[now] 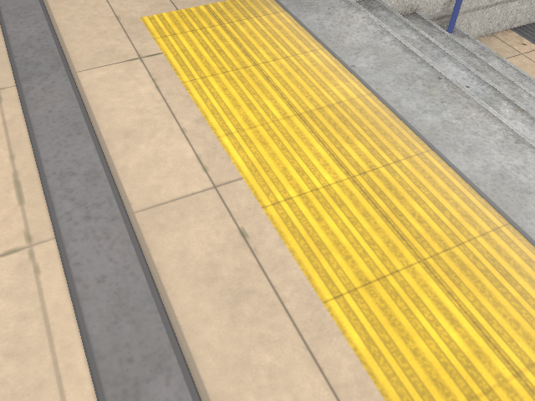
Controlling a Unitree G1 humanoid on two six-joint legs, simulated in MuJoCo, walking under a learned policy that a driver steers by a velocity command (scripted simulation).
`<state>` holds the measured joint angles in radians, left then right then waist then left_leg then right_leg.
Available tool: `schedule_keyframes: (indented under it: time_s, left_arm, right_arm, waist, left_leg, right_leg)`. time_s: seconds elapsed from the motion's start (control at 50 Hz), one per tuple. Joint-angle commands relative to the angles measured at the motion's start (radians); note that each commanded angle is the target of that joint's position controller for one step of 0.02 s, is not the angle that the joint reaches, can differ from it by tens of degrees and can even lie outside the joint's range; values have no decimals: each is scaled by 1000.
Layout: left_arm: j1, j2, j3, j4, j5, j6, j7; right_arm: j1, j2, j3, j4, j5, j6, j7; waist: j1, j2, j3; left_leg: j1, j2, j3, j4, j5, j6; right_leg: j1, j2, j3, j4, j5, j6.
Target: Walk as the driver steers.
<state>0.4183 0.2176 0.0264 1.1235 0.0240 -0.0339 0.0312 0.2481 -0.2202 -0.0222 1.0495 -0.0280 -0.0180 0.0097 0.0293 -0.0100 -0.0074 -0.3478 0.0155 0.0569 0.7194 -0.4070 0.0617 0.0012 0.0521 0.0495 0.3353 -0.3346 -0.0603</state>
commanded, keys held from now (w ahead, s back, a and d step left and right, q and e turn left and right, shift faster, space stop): w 0.48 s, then q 0.52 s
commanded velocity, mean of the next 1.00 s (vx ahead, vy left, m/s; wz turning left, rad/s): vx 0.30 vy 0.00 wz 0.18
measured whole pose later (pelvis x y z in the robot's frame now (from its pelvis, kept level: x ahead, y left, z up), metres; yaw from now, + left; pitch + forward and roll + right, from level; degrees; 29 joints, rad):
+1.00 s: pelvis +0.38 +0.04 +0.00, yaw +14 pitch +0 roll -1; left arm 0.25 0.22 0.05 0.94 0.03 -0.04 0.03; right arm 0.16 -0.20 -0.06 0.88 -0.03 0.06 0.02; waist 0.01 0.01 0.07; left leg -0.47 0.05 0.07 0.78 -0.30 0.03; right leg -0.22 -0.04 -0.30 0.46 -0.23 -0.07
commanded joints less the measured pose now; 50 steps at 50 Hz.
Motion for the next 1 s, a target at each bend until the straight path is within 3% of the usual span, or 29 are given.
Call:
schedule_keyframes:
  time_s: [0.02,0.06,0.08,0.1,0.12,0.14,0.16,0.18,0.22,0.28,0.38,0.46,0.5,0.54,0.56,0.58,0.6,0.62,0.64,0.66,0.7,0.74,0.8,0.9,1.0]
  left_arm:
    - [9,145,32,-24,-2,-27,-2]
    - [-56,142,30,-42,-15,-33,-7]
    - [-57,118,21,-50,-11,-43,-13]
    - [-67,37,-3,-97,-16,-51,-23]
    - [-80,87,14,-113,5,-47,-28]
    - [-104,97,19,-116,13,-42,-34]
    - [-116,72,13,-110,9,-45,-46]
    - [-109,51,11,-105,5,-47,-52]
    - [-91,46,13,-98,17,-33,-59]
    - [-158,53,19,-127,12,-16,-62]
    - [-395,25,6,-221,3,-11,-65]
    - [-489,21,-1,-264,-6,-14,-63]
    - [-455,37,7,-265,-4,-21,-53]
    - [-246,70,24,-199,-3,-41,-35]
    - [-102,92,35,-157,7,-58,-25]
    - [30,170,55,-132,34,-69,-12]
    - [32,245,72,-146,42,-62,-21]
    - [-10,201,73,-177,-14,-47,-26]
    - [-134,146,53,-195,-19,-47,-25]
    - [-189,86,38,-202,-16,-48,-21]
    - [-189,42,25,-192,-18,-48,-1]
    - [-175,57,26,-196,-10,-57,3]
    - [-193,88,31,-214,-1,-58,4]
    - [-177,117,39,-223,-2,-35,9]
    - [-139,161,61,-232,7,4,1]
  right_arm:
    - [-100,-72,-23,-100,14,-41,12]
    - [90,-56,-34,-39,20,-42,8]
    - [224,-107,-56,3,15,-47,-3]
    - [380,-226,-84,20,1,-52,-15]
    - [393,-215,-78,51,9,-37,-10]
    - [251,-167,-64,7,9,-33,-9]
    - [148,-126,-53,-31,10,-40,-3]
    - [102,-109,-45,-47,10,-49,-2]
    - [117,-74,-29,-32,11,-67,-7]
    - [207,-79,-22,7,14,-81,-12]
    - [263,-59,-7,25,13,-82,-16]
    - [295,-71,-7,42,11,-85,-25]
    - [278,-72,-7,45,8,-84,-29]
    - [247,-87,-10,41,6,-81,-35]
    - [221,-96,-11,35,21,-79,-34]
    - [231,-62,-1,5,39,-81,-31]
    - [419,56,18,11,89,-64,-38]
    - [334,-84,-24,17,49,-46,-51]
    - [238,-70,-30,-20,35,-43,-49]
    - [190,-55,-33,-34,17,-39,-44]
    - [193,-31,-45,-37,-6,-6,-25]
    - [210,4,-48,-44,-3,22,-16]
    - [151,-5,-54,-86,-5,50,-15]
    - [-3,-11,-44,-169,-6,67,6]
    - [-81,-47,-53,-238,-7,77,16]
  waist:
    - [-17,-99,157]
    - [-120,-53,106]
    - [-173,40,39]
    - [-216,296,-49]
    - [-174,298,-29]
    - [-101,138,82]
    - [-70,56,131]
    - [-38,38,139]
    - [-14,58,115]
    - [-17,69,113]
    - [-56,76,152]
    - [-71,91,155]
    - [-42,86,137]
    - [37,101,31]
    - [104,93,-35]
    - [125,21,-160]
    - [38,-200,-355]
    - [57,12,-377]
    - [11,-20,-215]
    - [-10,-9,-93]
    - [-51,-45,-13]
    - [-78,-39,-28]
    - [-97,-67,-21]
    - [-61,-101,-18]
    - [-16,-100,-16]
  left_leg:
    - [-120,14,6,-86,54,9]
    - [254,-60,60,-245,181,13]
    - [468,-15,-23,-289,144,26]
    - [612,272,-457,-489,-165,104]
    - [550,370,-731,-596,-263,166]
    - [437,357,-637,-580,-313,160]
    - [340,316,-535,-586,-209,148]
    - [286,271,-434,-599,-75,128]
    - [271,210,-296,-599,159,107]
    - [318,187,-199,-586,424,113]
    - [316,149,-108,-591,640,112]
    - [361,168,-84,-583,767,106]
    - [403,179,-78,-500,984,96]
    - [432,160,-89,-262,1227,68]
    - [363,129,-79,-77,1128,47]
    - [171,75,-64,182,747,29]
    - [-129,-98,-9,608,-234,-5]
    - [-120,-64,-117,671,-153,6]
    - [-157,-24,-121,638,-80,3]
    - [-164,8,-103,588,-35,-1]
    - [-96,34,-90,528,9,-15]
    - [-59,19,-69,508,33,-26]
    - [-102,33,-50,417,91,-39]
    - [-72,41,5,147,200,-40]
    - [-59,27,39,33,47,-22]
  right_leg:
    - [-49,-287,242,-141,89,-174]
    - [-254,-214,134,-6,204,-118]
    - [-369,-147,55,189,250,-84]
    - [-548,-14,-85,546,32,-21]
    - [-658,22,-40,757,-195,-29]
    - [-702,-63,2,848,-120,-50]
    - [-689,-103,7,845,-14,-53]
    - [-647,-129,1,808,51,-47]
    - [-600,-141,-28,772,105,-24]
    - [-667,-137,-73,736,148,1]
    - [-692,-110,-138,485,253,27]
    - [-590,-68,-175,291,302,-5]
    - [-511,-40,-173,249,276,-39]
    - [-312,16,-159,208,258,-68]
    - [-122,-15,-136,103,404,-82]
    - [146,-209,25,154,648,-111]
    - [435,-566,413,191,1095,-310]
    - [304,-507,394,150,1045,-303]
    - [147,-468,256,89,960,-268]
    - [5,-420,164,30,884,-224]
    - [-172,-355,27,-38,808,-170]
    - [-230,-346,-36,-53,825,-171]
    - [-268,-343,-112,-70,719,-177]
    - [-254,-336,-192,-66,526,-157]
    - [-176,-407,-173,-2,373,-152]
